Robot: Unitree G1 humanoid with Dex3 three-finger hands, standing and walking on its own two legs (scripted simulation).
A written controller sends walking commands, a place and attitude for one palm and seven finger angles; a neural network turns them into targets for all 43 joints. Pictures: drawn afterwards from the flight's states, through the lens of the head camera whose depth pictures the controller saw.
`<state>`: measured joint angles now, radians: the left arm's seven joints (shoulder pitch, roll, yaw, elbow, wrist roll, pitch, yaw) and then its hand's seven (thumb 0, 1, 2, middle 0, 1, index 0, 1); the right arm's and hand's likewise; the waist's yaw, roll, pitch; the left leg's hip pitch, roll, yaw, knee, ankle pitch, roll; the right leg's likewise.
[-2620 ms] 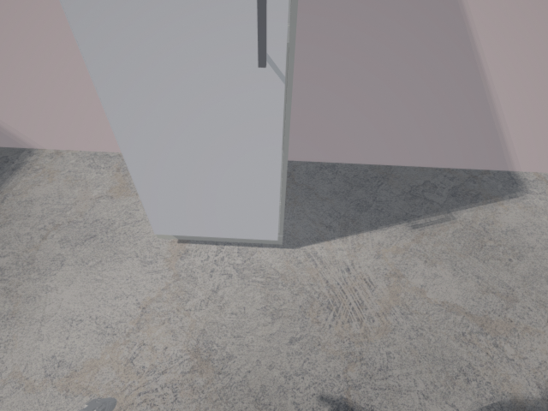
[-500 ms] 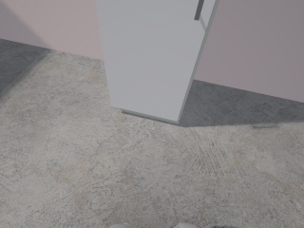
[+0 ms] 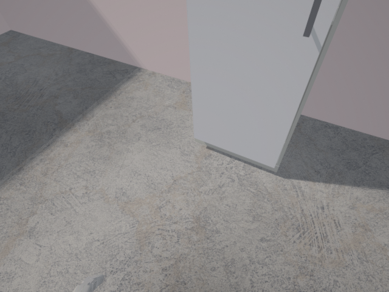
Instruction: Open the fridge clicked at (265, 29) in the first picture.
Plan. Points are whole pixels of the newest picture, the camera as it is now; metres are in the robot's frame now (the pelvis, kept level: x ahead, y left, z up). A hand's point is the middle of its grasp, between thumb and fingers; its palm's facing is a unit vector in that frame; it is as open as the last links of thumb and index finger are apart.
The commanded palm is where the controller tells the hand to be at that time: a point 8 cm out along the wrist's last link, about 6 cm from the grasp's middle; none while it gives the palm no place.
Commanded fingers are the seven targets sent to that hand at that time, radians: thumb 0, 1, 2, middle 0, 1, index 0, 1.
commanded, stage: walk to a spot facing it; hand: right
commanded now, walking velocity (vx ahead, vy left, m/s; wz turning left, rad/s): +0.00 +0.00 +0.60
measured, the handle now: out of the picture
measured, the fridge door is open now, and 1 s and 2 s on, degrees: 0 0 0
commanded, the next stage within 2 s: turn to face it in 1.18 s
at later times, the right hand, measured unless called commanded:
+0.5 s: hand (254, 287) +0.17 -0.12 -0.16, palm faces -0.37 +0.91 -0.21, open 7.4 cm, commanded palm none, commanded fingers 0.00 -0.90 -0.90 0.20 0.30 0.20 0.30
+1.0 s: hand (252, 263) +0.23 -0.13 -0.20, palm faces -0.45 +0.88 -0.13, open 7.4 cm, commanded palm none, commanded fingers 0.00 -0.90 -0.90 0.20 0.30 0.20 0.30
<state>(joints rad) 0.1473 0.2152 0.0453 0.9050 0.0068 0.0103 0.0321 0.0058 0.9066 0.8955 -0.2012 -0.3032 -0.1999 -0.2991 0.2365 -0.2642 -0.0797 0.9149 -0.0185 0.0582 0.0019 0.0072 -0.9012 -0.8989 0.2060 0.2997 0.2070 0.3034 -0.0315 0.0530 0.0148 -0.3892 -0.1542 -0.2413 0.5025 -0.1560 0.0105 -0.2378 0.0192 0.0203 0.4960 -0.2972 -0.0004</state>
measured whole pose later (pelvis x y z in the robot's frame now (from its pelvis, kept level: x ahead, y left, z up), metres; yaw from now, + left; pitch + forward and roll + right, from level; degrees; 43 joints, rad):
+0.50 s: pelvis -0.01 +0.02 -0.01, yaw +21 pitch +0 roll +1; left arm 0.37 0.25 0.06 1.01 0.03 0.01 0.00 0.01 0.90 0.90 -0.20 -0.30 -0.20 -0.30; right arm 0.16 -0.21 -0.07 0.91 -0.03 0.02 0.05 0.01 -0.91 -0.90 0.20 0.30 0.20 0.30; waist 0.05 -0.05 0.03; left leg -0.27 0.02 0.10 0.58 -0.31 0.01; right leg -0.24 -0.19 -0.24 0.73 -0.47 0.04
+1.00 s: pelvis +0.19 +0.05 -0.01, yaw +33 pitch -2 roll +2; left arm 0.13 0.15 0.02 0.93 0.03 -0.06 0.00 0.00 0.91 0.90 -0.20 -0.30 -0.20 -0.30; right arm 0.39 -0.20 -0.06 1.11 -0.01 -0.01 0.00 0.01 -0.90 -0.90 0.20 0.30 0.21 0.30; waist -0.04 0.06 0.07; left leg -0.24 -0.01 -0.04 1.08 -0.49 0.01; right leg -0.40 -0.10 -0.19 0.68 -0.26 -0.07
